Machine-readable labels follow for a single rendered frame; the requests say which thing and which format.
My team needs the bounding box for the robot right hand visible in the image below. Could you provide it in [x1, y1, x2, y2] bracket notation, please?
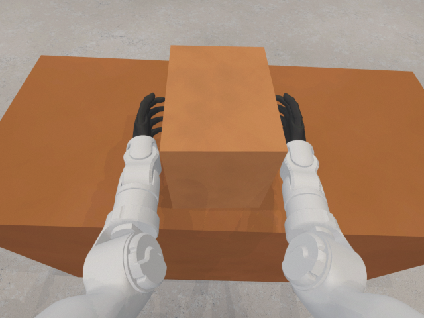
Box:
[275, 93, 306, 144]

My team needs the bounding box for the left robot upper arm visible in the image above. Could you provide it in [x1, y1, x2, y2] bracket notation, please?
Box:
[35, 231, 167, 318]

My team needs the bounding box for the robot left hand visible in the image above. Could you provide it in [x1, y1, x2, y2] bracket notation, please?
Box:
[133, 93, 165, 138]

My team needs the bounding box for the carton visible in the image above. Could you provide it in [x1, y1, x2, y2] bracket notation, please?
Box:
[160, 45, 288, 209]

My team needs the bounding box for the left robot forearm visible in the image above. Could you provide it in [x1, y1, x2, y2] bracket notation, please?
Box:
[92, 135, 162, 248]

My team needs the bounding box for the pedestal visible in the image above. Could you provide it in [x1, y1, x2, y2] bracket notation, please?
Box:
[0, 55, 424, 282]

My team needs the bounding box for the right robot upper arm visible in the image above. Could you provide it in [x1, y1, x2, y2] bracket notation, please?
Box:
[282, 232, 424, 318]

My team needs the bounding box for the right robot forearm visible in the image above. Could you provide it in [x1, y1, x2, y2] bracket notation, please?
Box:
[280, 140, 354, 250]

